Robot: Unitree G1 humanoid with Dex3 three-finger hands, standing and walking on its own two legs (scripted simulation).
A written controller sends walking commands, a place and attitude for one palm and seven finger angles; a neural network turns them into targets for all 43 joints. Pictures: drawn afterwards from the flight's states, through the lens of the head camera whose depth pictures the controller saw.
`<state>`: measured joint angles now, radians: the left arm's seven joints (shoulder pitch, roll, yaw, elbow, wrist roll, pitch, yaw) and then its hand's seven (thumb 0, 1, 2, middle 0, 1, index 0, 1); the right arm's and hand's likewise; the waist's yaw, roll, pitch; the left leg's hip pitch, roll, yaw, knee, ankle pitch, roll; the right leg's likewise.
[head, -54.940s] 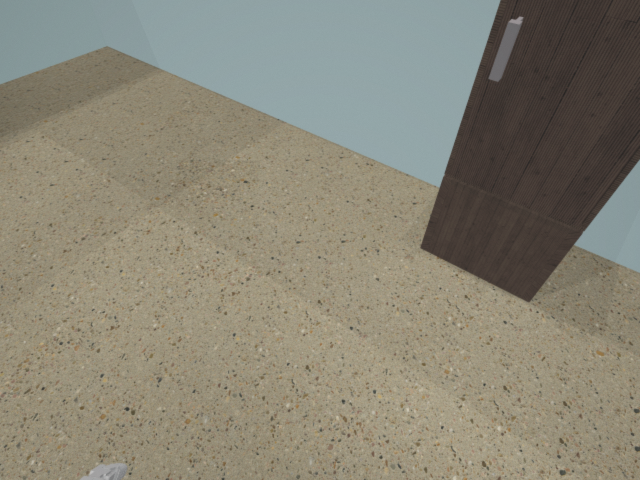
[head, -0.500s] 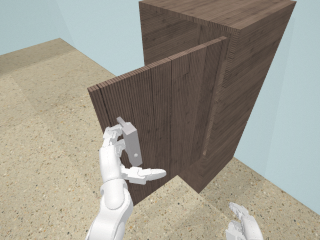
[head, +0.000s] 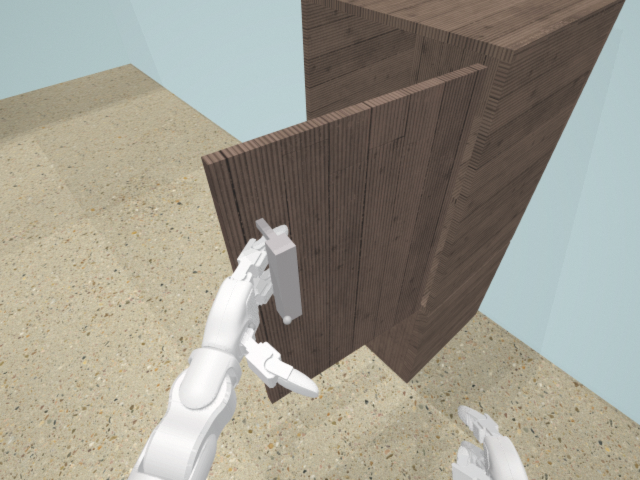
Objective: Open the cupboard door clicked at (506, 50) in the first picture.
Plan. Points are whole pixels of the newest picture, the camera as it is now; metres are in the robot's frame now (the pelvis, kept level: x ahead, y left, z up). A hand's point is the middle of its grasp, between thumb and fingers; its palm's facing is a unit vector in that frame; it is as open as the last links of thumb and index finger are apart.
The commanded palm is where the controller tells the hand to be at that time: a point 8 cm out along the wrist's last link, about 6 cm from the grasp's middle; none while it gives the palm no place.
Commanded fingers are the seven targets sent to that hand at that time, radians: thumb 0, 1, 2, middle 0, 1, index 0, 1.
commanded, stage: slide the hand sideways off the handle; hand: left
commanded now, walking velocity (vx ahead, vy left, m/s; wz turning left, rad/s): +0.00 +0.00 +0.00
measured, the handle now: (276, 270) +0.34 +0.10 +0.10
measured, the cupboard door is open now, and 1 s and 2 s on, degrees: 82 82 82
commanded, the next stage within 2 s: draw the hand back to the body in 0.98 s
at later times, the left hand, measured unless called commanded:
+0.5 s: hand (263, 344) +0.24 +0.09 +0.10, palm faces -0.04 -1.00 -0.03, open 16.4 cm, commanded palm +0.21 +0.15 +0.10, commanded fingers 0.00 -0.50 0.30 -0.15 -0.30 -0.15 -0.30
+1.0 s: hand (207, 375) +0.20 +0.14 +0.09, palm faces -0.02 -1.00 -0.07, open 16.3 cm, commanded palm +0.18 +0.20 +0.10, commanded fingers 0.00 -0.50 0.30 -0.15 -0.30 -0.15 -0.30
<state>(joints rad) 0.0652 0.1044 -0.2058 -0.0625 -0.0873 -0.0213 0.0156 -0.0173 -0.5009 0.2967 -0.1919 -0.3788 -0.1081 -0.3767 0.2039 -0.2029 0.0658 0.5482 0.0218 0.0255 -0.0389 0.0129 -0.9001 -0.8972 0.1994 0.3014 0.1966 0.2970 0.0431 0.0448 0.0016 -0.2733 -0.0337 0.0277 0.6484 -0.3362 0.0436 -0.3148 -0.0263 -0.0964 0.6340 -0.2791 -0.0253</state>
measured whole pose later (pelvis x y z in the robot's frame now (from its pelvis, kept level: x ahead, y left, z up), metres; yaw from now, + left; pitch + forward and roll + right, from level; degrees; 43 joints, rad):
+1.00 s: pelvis +0.02 -0.02 -0.01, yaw +0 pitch +2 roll -1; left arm 0.55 0.23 0.12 -0.32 -0.28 -0.16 -0.25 -0.02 -0.50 0.30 -0.15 -0.30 -0.15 -0.30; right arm 0.26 -0.26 0.03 0.53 0.04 -0.20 -0.06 0.02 -0.90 -0.90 0.20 0.30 0.20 0.30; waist 0.04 0.07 -0.05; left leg -0.39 0.01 0.00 0.77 -0.42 0.01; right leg -0.41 0.02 -0.12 0.72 -0.35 -0.06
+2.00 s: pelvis +0.03 +0.01 +0.02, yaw -1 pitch -4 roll -1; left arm 0.52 0.31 0.21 -0.43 -0.04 -0.07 0.12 -0.01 0.11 0.56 -0.18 -0.30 -0.18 -0.30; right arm 0.21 -0.22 0.05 0.62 0.00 -0.14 -0.07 0.01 -0.90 -0.90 0.20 0.30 0.20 0.30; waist 0.07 0.06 0.04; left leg -0.08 -0.03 0.04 0.46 -0.30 0.05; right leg -0.13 0.00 -0.07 0.43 -0.22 -0.01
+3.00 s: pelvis +0.01 +0.00 +0.02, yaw -3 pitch -1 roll -1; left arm 0.51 0.37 0.37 -0.40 -0.05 -0.16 0.11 0.01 0.89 0.90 -0.21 -0.30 -0.21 -0.30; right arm 0.17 -0.24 0.00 0.59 0.01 -0.05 -0.06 0.01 -0.90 -0.90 0.20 0.30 0.20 0.30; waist 0.02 0.05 0.03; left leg -0.17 0.00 0.07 0.45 -0.26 0.04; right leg -0.21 0.03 -0.05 0.38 -0.16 -0.03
